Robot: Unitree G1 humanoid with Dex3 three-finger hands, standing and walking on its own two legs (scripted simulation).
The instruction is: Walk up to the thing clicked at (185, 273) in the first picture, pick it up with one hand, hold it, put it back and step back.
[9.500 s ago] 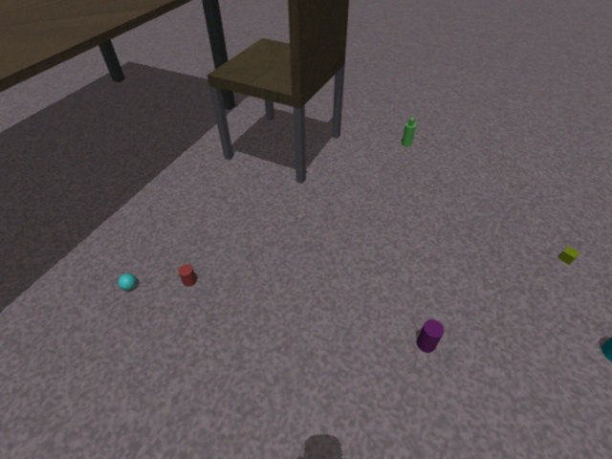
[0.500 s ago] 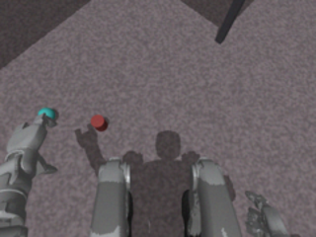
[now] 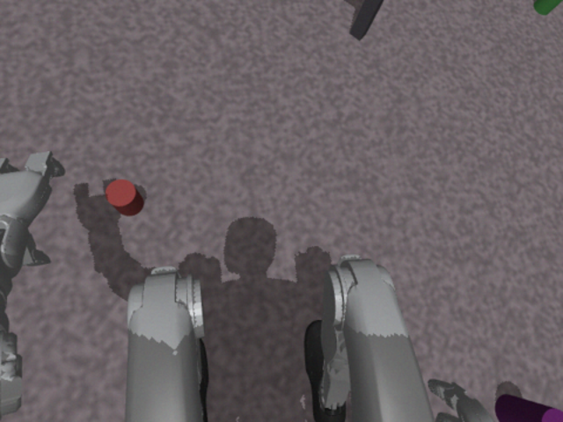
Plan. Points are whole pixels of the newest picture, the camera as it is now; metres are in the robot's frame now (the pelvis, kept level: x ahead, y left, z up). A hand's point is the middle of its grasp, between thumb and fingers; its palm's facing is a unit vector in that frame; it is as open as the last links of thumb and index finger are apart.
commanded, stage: rise first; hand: left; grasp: from above
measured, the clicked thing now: (125, 198) +0.49 +0.28 -0.33
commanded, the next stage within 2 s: approach in 0.92 s
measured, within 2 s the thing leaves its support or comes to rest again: neither
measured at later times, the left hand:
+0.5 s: hand (54, 211) +0.43 +0.35 -0.19, palm faces -0.45 -0.07 -0.89, open 14.0 cm
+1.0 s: hand (65, 207) +0.44 +0.34 -0.21, palm faces -0.45 -0.09 -0.89, open 14.1 cm
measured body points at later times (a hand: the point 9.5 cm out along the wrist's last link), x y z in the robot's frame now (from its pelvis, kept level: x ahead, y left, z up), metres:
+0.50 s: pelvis +0.01 +0.00 -0.04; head +0.25 +0.07 +0.34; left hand +0.45 +0.35 -0.14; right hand +0.09 -0.28 -0.15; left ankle +0.09 +0.13 -0.33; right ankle +0.11 -0.14 -0.33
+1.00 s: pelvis +0.01 +0.00 -0.04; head +0.26 +0.07 +0.33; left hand +0.46 +0.34 -0.16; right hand +0.08 -0.28 -0.16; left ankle +0.09 +0.13 -0.33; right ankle +0.11 -0.14 -0.33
